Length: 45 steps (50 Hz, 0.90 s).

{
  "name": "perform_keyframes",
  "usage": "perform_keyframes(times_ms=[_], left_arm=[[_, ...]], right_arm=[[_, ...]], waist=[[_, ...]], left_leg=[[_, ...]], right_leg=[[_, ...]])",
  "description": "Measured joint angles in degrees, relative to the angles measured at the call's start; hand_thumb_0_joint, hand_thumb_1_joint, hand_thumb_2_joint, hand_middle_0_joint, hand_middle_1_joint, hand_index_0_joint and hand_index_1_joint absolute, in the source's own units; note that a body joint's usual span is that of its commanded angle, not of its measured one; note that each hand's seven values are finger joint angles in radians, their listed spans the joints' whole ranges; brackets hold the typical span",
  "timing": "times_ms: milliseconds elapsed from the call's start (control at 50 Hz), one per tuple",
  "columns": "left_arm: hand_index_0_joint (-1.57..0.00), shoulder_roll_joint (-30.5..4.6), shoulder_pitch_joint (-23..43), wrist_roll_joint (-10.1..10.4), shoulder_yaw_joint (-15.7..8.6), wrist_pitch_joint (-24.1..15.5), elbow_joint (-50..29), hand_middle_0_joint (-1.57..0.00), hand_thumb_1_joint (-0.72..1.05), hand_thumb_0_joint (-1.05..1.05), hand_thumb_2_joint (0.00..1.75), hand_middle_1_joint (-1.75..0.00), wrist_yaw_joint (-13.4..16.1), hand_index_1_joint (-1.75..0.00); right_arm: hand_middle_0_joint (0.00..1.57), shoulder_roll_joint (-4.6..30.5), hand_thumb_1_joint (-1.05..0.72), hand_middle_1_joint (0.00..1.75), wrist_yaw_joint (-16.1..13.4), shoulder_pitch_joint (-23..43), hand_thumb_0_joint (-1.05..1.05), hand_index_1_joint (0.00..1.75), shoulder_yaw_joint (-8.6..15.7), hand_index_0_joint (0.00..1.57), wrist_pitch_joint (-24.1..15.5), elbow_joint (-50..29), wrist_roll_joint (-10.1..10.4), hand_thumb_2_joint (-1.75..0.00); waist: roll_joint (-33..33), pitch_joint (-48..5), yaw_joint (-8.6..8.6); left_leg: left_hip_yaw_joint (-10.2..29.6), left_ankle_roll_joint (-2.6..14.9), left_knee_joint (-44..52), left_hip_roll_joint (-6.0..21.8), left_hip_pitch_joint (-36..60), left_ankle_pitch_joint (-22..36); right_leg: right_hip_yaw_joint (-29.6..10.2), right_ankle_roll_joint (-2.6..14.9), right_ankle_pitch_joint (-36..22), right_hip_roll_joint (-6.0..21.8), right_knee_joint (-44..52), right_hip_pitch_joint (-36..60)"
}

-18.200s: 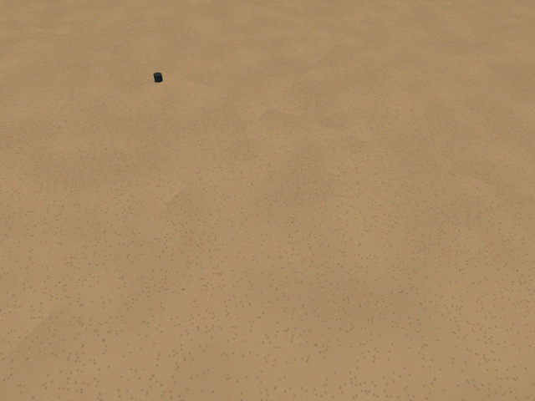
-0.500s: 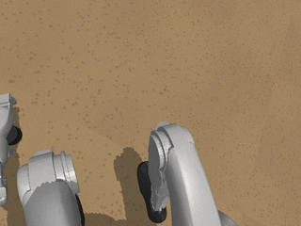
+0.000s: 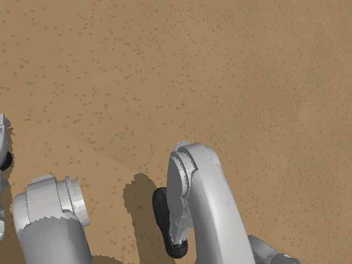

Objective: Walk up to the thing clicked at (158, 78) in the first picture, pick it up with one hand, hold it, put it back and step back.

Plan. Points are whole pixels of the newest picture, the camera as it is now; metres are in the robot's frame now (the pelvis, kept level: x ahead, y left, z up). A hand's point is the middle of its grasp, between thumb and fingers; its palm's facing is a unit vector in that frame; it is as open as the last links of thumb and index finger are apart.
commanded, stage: rest palm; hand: left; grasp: from above
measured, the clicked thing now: out of the picture +0.38 +0.29 -0.26
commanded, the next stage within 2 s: close in 0.32 s
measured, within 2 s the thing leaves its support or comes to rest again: neither
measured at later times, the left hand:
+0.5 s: hand out of the picture +0.38 +0.28 -0.25, palm faces -0.44 -0.15 -0.88, open 13.7 cm
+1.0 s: hand out of the picture +0.39 +0.28 -0.25, palm faces -0.44 -0.16 -0.88, open 12.6 cm
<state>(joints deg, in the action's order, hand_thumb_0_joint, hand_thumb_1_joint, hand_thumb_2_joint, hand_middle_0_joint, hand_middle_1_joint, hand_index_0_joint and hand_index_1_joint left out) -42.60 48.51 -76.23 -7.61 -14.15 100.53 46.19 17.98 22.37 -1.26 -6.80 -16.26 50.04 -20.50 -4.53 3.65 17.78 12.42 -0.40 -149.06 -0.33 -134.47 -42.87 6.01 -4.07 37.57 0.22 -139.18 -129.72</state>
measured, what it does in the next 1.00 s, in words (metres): stands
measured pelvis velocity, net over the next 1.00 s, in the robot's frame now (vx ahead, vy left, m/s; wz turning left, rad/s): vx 0.00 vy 0.00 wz -0.03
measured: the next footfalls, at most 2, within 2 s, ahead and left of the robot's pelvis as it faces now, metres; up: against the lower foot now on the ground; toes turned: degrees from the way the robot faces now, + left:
none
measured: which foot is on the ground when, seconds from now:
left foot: down 0.00-1.00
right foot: down 0.00-1.00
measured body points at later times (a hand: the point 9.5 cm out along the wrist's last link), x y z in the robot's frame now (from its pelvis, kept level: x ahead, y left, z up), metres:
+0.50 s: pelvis +0.00 +0.00 +0.00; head +0.24 +0.11 +0.36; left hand +0.40 +0.28 -0.20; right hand +0.06 -0.26 -0.07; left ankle +0.06 +0.12 -0.25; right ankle +0.11 -0.13 -0.25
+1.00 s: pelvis +0.00 +0.00 +0.00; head +0.25 +0.12 +0.35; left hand +0.40 +0.29 -0.20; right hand +0.06 -0.26 -0.06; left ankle +0.06 +0.12 -0.25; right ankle +0.11 -0.13 -0.25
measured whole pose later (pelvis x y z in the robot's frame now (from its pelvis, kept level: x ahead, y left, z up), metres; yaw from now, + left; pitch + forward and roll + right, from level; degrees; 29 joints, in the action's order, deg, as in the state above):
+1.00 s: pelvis +0.00 +0.00 +0.00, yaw -1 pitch +26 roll -14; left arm -46.4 51.1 -73.1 -6.7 -13.3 102.1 45.4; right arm 20.1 24.4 -1.3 -10.2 -20.2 47.8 -18.6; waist -6.1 7.8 19.1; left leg 14.2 -0.3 -149.4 -0.4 -133.4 -43.1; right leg 7.6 -4.2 37.1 -0.3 -138.0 -127.8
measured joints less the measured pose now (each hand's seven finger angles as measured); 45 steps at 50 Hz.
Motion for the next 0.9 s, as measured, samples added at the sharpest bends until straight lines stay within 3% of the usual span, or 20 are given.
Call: perform_keyframes(times_ms=[260, 480, 720, 900], left_arm=[[-0.08, -1.18, 0.55, 1.68, -1.3, 0.38, 0.72, -0.08, -0.5, 0.0, 0.98, -1.02, -0.48, -1.03], [-0.1, -1.71, 0.36, 2.09, 0.2, -0.54, 0.56, -0.09, -0.47, 0.0, 1.01, -1.06, -0.7, -1.06], [-0.14, -2.42, 1.77, 1.55, 0.99, 0.74, 1.31, -0.11, -0.38, 0.0, 0.92, -1.05, 0.26, -1.02], [-0.19, -3.62, 2.52, 2.85, 0.32, 1.36, 1.51, -0.14, -0.32, 0.0, 0.85, -1.03, -0.5, -0.99]], right_arm=[[0.2, 0.44, -0.91, 0.3, 1.43, -0.22, 0.0, 0.29, -1.25, 0.2, -1.46, -0.91, 0.68, -0.9], [0.2, 1.0, -0.91, 0.3, 1.42, -0.6, 0.0, 0.29, -1.8, 0.2, -2.02, -0.59, 1.03, -0.9], [0.2, 1.47, -0.9, 0.3, 1.64, -0.03, 0.0, 0.29, -2.01, 0.2, -3.17, -1.8, 1.55, -0.9], [0.2, 2.1, -0.9, 0.3, 2.01, 0.12, 0.0, 0.29, -2.88, 0.2, -4.11, -2.62, 2.08, -0.9]], waist=[[-0.28, 2.17, 0.63], [-0.5, 2.62, 0.46], [-1.21, 3.05, 1.15], [-1.77, 4.23, 1.42]], left_leg=[[0.73, -0.21, -0.3, -0.03, 0.45, -0.07], [1.06, -0.05, -0.61, 0.2, 0.9, -0.18], [1.37, 0.12, -0.26, 0.24, 0.94, 0.04], [1.55, 0.17, -0.12, 0.05, 1.06, -0.02]], right_leg=[[0.56, -0.09, -0.23, -0.17, 0.1, 0.51], [0.84, -0.1, -0.5, -0.52, 0.23, 1.01], [1.21, -0.02, -0.79, -0.64, 0.99, 1.37], [1.39, -0.25, -0.6, -0.53, 1.28, 1.79]])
